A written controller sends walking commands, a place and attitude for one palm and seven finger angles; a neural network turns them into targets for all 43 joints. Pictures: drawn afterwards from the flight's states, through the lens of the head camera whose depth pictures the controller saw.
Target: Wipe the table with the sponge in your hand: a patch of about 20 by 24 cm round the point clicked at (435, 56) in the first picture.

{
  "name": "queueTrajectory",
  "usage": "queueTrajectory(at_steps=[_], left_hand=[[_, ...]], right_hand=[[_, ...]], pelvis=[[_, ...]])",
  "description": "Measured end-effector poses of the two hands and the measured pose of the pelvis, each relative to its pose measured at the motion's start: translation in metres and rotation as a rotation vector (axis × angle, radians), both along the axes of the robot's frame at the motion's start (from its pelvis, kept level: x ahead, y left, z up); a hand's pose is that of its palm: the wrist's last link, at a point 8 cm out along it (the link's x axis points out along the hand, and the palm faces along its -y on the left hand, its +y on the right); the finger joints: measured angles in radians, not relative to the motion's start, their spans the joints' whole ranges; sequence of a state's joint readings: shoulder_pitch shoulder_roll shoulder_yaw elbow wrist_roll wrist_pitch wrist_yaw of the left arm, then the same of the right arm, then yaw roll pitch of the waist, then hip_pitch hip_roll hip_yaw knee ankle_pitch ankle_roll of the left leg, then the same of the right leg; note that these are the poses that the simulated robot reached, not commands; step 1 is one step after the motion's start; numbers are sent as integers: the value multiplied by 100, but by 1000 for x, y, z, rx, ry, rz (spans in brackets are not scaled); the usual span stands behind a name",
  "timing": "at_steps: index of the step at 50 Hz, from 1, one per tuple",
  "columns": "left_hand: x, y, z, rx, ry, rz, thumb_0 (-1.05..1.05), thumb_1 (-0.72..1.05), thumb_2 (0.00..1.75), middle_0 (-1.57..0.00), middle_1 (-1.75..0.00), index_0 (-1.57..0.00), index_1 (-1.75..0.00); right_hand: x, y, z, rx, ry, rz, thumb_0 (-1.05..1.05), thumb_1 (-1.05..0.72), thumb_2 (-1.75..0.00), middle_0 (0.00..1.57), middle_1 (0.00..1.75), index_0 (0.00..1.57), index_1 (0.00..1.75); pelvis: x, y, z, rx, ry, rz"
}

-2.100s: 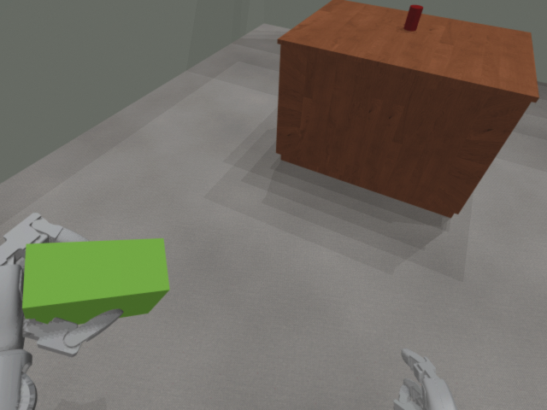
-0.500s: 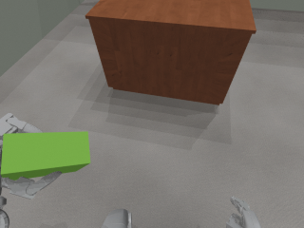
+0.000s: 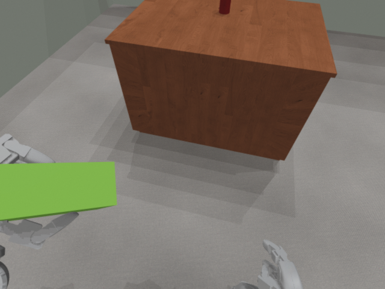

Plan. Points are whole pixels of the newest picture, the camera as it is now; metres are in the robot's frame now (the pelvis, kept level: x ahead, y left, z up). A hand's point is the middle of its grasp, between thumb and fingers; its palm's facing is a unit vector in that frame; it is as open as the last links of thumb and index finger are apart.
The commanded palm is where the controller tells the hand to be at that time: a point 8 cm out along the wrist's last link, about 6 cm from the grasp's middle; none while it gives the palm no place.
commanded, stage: walk to a spot facing it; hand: left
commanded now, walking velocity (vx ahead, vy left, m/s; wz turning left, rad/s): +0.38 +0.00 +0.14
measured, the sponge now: (75, 190) +0.23 +0.19 +0.17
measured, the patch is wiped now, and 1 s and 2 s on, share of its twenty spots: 0.00 0.00 0.00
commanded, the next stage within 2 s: turn to face it in 0.94 s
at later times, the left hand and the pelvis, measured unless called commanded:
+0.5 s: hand (75, 120) +0.35 +0.23 +0.18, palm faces +0.52 -0.75 -0.42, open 10.2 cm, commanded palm +0.29 +0.27 +0.18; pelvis +0.16 -0.03 -0.02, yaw +6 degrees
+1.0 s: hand (97, 98) +0.43 +0.22 +0.16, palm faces +0.61 -0.64 -0.45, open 10.2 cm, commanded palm +0.35 +0.25 +0.18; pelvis +0.29 -0.07 +0.00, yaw +18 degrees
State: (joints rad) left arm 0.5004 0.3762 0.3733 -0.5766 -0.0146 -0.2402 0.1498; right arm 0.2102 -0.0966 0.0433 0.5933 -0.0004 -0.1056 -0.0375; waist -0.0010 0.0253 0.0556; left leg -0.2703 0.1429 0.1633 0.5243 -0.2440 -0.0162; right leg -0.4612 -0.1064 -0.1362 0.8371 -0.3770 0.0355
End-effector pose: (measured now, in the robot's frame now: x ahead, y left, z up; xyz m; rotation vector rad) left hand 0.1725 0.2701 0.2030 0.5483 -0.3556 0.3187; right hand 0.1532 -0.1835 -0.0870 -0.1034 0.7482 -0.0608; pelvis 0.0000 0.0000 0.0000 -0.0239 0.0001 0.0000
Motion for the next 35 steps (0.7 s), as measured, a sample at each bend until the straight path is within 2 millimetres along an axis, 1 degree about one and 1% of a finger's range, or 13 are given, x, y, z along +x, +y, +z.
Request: queueTrajectory(at_steps=[4,6,8,10,13,16,18,21,23,25,28,32,35], left_hand=[[18,-9,-3,41,33,80,-1,-49,98,-73,-134,-73,-134],[30,-15,-11,43,39,120,-1,-49,98,-73,-134,-73,-134],[41,-19,-20,-8,53,143,-1,-49,98,-73,-134,-73,-134],[52,-25,-25,-46,72,149,-1,-49,98,-73,-134,-73,-134],[68,-31,-25,-50,94,135,-1,-49,98,-73,-134,-73,-134],[83,-31,-17,-24,83,117,-1,-50,98,-73,-134,-73,-134],[93,-28,-11,-7,57,115,-1,-50,98,-73,-134,-73,-134],[108,-17,-7,5,-3,125,-1,-50,98,-73,-134,-73,-134],[121,-9,-10,14,-55,125,-1,-50,98,-73,-134,-73,-134],[137,-2,-14,8,-84,130,-1,-50,98,-73,-134,-73,-134],[158,4,-18,-13,-55,147,-1,-50,98,-73,-134,-73,-134],[169,-11,-13,-26,-14,150,-1,-50,98,-72,-134,-73,-134],[171,-26,-6,0,6,163,-1,-50,98,-72,-134,-73,-134]], right_hand=[[19,-18,-20,18,52,16,1,-90,-90,21,30,21,30],[33,-34,-35,6,73,26,1,-90,-90,21,30,21,30],[46,-51,-41,-25,107,38,2,-90,-90,21,30,20,30],[60,-69,-39,-63,129,36,2,-90,-90,21,30,20,30],[82,-91,-25,-119,135,17,2,-91,-90,20,30,20,30],[106,-105,-8,-169,117,9,2,-91,-90,20,30,20,30],[125,-108,1,-199,97,12,2,-91,-90,20,30,20,30],[154,-104,8,-232,59,17,2,-91,-90,20,30,20,30],[176,-98,5,-240,8,9,2,-91,-90,20,30,20,30],[194,-86,2,-207,-20,1,2,-91,-90,20,30,20,30],[215,-62,0,-125,-31,27,2,-91,-90,20,30,20,30],[234,-35,0,-32,-32,90,2,-91,-90,20,30,20,30],[248,-26,-7,12,-17,142,1,-91,-90,20,30,20,30]], pelvis=[[29,-20,-6,11,-1,22],[41,-30,-16,14,-6,41],[51,-34,-16,19,-16,57],[63,-37,-13,27,-19,67],[81,-40,-6,37,-10,85],[101,-42,-1,49,1,99],[115,-41,-1,52,5,105],[138,-34,-6,54,2,105],[152,-26,-18,45,-8,97],[161,-25,-22,51,-24,106],[175,-30,-18,39,-18,125],[196,-39,-10,21,-3,140],[215,-49,-7,13,-1,160]])
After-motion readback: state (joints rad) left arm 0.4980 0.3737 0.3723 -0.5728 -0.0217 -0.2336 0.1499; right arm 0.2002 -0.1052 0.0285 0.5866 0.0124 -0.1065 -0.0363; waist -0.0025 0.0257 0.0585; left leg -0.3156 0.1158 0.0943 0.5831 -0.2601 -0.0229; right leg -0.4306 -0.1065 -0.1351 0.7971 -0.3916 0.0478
